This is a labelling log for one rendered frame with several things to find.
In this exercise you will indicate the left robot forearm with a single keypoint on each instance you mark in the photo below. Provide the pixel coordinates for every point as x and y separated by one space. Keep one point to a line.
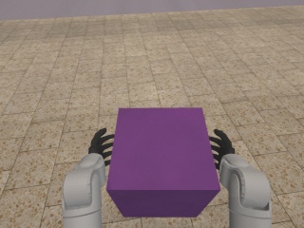
82 194

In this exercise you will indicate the right robot hand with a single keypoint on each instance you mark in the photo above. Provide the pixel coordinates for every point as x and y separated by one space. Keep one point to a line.
225 146

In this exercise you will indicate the right robot forearm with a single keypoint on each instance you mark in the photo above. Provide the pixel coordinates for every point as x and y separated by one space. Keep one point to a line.
249 193

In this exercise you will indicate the carton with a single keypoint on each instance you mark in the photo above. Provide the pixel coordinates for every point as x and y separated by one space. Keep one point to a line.
162 164

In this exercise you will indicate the left robot hand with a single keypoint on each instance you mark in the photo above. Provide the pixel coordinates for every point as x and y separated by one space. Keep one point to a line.
97 146

